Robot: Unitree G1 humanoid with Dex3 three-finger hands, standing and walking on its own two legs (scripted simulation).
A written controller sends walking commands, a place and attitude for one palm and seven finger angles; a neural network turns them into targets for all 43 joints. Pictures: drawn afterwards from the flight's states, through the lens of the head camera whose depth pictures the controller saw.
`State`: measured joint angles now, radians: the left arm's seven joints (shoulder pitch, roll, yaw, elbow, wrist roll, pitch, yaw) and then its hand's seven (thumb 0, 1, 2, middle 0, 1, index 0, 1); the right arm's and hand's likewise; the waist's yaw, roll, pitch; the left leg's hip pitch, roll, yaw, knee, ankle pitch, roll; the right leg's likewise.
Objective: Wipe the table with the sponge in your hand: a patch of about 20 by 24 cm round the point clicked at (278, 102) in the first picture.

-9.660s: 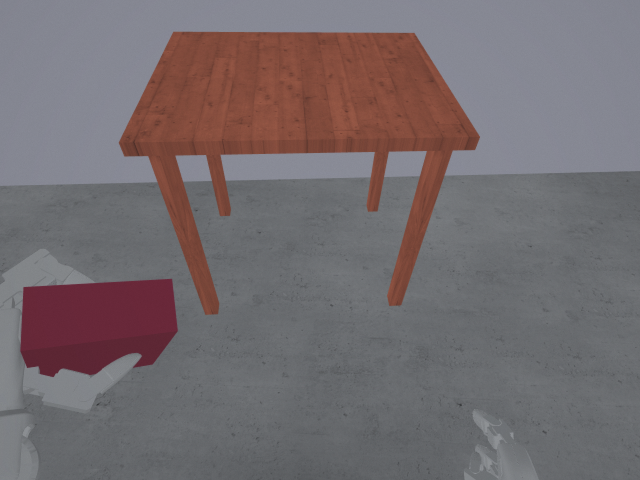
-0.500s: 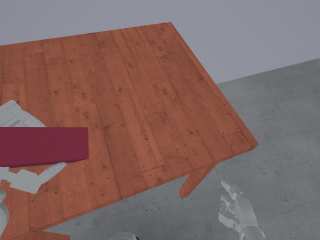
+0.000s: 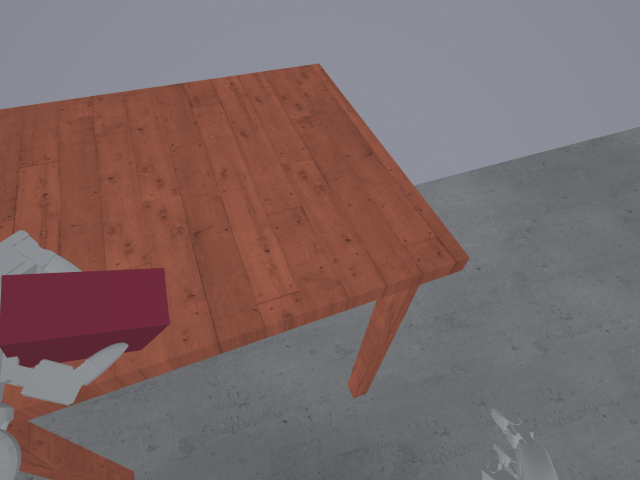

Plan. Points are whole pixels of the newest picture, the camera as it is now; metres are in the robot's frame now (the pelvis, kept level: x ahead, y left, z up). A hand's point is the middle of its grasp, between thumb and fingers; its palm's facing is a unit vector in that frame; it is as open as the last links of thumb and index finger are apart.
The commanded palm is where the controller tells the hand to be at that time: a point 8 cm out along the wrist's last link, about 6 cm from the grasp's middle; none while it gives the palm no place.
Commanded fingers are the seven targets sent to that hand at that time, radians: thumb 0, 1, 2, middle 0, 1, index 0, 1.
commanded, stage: come to a stop and stand still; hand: left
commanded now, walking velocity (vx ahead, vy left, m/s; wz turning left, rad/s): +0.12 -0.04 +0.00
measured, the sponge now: (108, 318) +0.23 +0.22 +0.14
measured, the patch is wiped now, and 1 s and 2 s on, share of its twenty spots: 0.00 0.00 0.00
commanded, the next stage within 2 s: look again from close up in 1.04 s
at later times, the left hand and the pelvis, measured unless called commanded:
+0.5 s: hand (12, 327) +0.21 +0.28 +0.16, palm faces +0.43 -0.83 -0.35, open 9.4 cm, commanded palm +0.15 +0.31 +0.18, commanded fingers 0.00 0.10 1.30 -1.20 -1.60 -1.20 -1.60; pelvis +0.00 +0.03 +0.00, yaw +2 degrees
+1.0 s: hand out of the picture +0.22 +0.32 +0.16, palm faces +0.44 -0.82 -0.36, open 9.4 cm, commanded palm +0.17 +0.35 +0.18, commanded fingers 0.00 0.10 1.30 -1.20 -1.60 -1.20 -1.60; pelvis +0.02 +0.06 +0.00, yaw +3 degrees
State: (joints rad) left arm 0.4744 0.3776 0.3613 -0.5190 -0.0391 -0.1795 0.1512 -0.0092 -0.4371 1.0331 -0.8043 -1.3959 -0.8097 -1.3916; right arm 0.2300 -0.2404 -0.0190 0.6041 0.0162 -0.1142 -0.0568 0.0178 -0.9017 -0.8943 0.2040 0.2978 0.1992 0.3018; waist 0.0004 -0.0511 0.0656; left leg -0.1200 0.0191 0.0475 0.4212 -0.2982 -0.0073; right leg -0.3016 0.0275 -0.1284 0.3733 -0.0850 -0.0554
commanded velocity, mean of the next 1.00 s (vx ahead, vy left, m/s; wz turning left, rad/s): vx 0.02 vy -0.01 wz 0.00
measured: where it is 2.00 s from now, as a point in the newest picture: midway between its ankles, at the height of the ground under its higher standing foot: outside the picture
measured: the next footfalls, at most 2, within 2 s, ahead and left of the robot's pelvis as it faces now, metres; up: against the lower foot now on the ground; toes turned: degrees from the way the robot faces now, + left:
none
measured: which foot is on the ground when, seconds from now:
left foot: down 0.00-1.00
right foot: down 0.00-1.00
